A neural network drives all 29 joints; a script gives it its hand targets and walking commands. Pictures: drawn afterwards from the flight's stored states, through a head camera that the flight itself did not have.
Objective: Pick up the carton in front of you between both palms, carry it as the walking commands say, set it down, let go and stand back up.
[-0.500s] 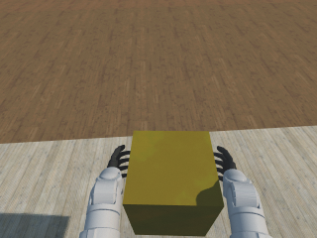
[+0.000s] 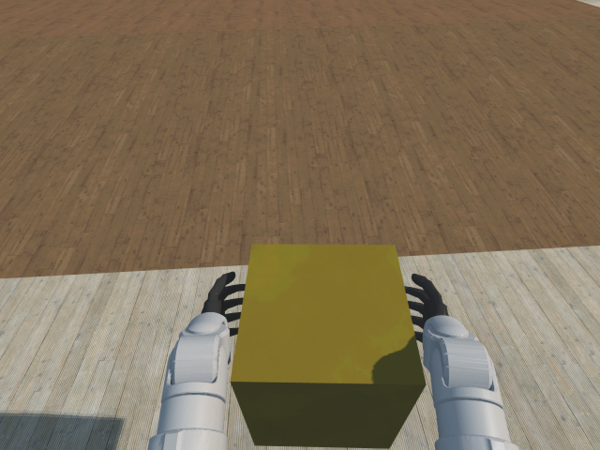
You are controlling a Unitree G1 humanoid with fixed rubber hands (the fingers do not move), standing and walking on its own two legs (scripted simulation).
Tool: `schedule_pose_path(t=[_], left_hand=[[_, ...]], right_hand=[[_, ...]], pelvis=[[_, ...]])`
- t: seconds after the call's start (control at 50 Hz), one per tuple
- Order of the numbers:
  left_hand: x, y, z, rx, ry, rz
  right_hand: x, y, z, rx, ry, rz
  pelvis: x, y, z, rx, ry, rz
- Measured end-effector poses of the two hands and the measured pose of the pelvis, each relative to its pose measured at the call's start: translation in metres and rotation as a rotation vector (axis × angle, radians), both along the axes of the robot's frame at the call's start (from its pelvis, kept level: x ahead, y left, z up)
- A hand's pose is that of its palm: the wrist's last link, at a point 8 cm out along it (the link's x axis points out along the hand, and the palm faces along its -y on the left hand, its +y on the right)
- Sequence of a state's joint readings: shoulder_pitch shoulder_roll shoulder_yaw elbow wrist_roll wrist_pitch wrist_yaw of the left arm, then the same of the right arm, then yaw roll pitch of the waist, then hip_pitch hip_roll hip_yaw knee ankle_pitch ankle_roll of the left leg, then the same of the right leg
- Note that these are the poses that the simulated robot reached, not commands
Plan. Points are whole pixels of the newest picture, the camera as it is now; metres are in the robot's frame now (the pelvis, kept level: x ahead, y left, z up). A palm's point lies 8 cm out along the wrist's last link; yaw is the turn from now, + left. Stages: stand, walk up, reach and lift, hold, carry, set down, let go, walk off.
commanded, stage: hold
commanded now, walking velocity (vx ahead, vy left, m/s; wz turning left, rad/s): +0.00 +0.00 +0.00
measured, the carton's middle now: (322, 348) +0.29 +0.00 -0.03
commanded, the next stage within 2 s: carry in 0.94 s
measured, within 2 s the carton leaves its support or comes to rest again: neither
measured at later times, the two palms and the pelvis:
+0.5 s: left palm (215, 319) +0.29 +0.15 +0.05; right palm (433, 322) +0.29 -0.15 +0.05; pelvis +0.00 +0.00 +0.00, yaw +0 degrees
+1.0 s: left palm (216, 319) +0.29 +0.15 +0.05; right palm (433, 323) +0.29 -0.15 +0.05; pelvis +0.01 +0.00 +0.00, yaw +0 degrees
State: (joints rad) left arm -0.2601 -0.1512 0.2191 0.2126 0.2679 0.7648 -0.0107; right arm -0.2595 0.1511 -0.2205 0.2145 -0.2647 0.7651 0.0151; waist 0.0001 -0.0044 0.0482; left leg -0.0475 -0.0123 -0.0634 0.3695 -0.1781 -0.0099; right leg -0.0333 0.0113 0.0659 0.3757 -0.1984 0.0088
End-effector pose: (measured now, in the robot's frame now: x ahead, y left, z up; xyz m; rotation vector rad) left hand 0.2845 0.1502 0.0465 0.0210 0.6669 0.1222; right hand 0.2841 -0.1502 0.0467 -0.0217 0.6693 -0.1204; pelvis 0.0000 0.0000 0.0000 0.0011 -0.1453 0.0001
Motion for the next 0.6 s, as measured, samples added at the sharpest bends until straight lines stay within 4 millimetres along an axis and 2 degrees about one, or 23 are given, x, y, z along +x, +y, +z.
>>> schedule_pose_path(t=[0.2, 0.6], left_hand=[[0.003, 0.000, 0.002, -0.011, -0.012, 0.006], [0.006, 0.000, 0.002, 0.011, -0.004, -0.007]], right_hand=[[0.002, 0.000, 0.002, 0.011, -0.012, -0.010], [0.006, 0.000, 0.001, -0.010, -0.004, 0.006]], pelvis=[[-0.004, 0.001, -0.001, 0.000, 0.000, -0.002], [0.006, 0.001, 0.001, 0.001, 0.007, -0.002]])
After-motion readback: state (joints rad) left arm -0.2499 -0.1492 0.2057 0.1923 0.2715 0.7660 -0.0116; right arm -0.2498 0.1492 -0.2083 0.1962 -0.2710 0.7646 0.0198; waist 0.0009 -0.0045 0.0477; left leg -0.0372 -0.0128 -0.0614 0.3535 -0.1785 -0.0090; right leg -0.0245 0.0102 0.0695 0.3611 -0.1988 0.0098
